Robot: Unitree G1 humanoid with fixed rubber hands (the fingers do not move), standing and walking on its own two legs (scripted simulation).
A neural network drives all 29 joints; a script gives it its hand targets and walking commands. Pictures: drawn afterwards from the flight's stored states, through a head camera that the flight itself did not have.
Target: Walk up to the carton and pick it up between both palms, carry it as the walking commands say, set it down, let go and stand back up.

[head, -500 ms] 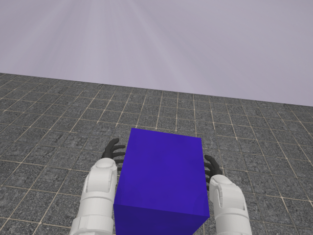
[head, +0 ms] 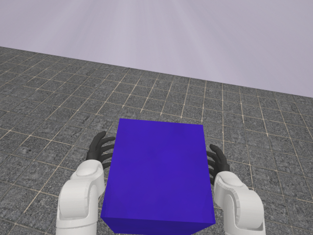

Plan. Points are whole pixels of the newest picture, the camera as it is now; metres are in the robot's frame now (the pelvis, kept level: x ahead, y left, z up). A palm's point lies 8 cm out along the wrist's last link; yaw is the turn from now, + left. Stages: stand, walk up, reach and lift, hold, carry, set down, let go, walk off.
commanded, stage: carry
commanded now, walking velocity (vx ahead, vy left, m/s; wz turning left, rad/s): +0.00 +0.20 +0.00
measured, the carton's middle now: (155, 182) +0.28 +0.02 +0.02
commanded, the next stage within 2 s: none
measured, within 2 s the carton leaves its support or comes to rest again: neither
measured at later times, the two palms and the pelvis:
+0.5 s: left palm (53, 172) +0.23 +0.23 +0.12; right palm (191, 190) +0.23 -0.06 +0.10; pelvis -0.02 +0.08 +0.02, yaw +2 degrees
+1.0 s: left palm out of the picture +0.20 +0.35 +0.11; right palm (132, 207) +0.19 +0.06 +0.09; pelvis -0.04 +0.20 +0.01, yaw +3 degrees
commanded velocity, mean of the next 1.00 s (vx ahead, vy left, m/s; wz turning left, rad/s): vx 0.00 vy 0.14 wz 0.00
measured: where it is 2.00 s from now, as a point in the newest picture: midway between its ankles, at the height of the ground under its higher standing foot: outside the picture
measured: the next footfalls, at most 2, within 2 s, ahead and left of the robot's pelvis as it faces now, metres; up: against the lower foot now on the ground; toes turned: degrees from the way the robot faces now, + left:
right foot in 0.20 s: +0.04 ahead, -0.07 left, +0.00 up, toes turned -8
left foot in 0.60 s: +0.02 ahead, +0.30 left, +0.00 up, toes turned +11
